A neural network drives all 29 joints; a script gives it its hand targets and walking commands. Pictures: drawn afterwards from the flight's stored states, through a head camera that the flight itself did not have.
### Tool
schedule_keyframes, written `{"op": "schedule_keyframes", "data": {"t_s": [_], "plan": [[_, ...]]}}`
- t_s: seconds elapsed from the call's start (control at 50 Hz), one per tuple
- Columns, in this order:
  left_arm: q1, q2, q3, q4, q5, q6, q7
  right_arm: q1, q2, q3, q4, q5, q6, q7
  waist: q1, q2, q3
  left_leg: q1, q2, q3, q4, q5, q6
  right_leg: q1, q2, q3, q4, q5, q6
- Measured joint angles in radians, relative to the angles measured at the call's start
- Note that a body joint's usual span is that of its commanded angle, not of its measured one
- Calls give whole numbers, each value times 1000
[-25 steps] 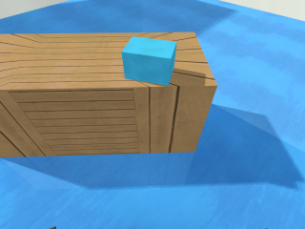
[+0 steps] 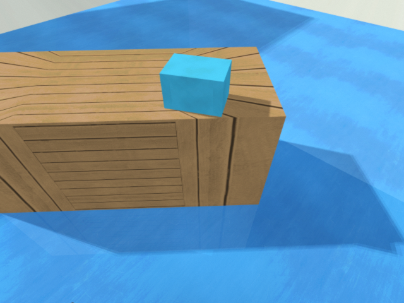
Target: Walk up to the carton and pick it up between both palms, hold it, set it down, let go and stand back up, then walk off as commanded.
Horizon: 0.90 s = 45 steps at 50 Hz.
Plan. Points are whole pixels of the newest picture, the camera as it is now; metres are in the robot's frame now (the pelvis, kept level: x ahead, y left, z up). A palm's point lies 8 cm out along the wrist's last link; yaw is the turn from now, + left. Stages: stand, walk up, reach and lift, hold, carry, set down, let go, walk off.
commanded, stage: stand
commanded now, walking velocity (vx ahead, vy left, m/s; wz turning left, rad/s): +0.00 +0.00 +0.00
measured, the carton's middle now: (197, 84) +0.90 -0.01 -0.05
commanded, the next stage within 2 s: none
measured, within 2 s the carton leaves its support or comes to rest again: neither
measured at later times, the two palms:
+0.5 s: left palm out of the picture +0.09 +0.29 -0.10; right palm out of the picture +0.06 -0.33 -0.11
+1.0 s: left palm out of the picture +0.09 +0.29 -0.10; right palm out of the picture +0.06 -0.33 -0.11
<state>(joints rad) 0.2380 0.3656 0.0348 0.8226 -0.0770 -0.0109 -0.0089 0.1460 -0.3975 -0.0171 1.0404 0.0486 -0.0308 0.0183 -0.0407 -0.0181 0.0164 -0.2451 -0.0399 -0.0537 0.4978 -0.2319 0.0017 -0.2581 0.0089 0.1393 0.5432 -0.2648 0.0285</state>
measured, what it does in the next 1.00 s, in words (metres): stands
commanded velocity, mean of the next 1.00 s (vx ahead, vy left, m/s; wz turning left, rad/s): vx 0.00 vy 0.00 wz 0.00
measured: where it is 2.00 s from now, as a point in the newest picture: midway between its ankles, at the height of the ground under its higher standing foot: outside the picture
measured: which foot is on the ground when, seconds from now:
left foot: down 0.00-1.00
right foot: down 0.00-1.00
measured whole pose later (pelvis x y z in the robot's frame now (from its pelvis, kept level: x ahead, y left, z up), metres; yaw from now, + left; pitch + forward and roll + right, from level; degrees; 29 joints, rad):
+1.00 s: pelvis +0.00 -0.01 +0.00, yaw +0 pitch -1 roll +2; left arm 0.22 0.37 0.03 0.89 -0.08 -0.01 -0.01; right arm 0.12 -0.40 -0.02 1.11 0.05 -0.02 0.02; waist -0.04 -0.02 0.02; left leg -0.23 -0.04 -0.05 0.46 -0.21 -0.01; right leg -0.26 0.01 0.14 0.54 -0.26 0.02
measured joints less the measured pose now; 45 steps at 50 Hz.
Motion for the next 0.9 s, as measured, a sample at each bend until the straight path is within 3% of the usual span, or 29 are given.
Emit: {"op": "schedule_keyframes", "data": {"t_s": [0.9], "plan": [[-16,0,0,67,0,0,0,-21,0,0,72,0,10,0,0,0,1,19,0,0,-41,21,-10,0,-2,0,-1,2,-4]]}}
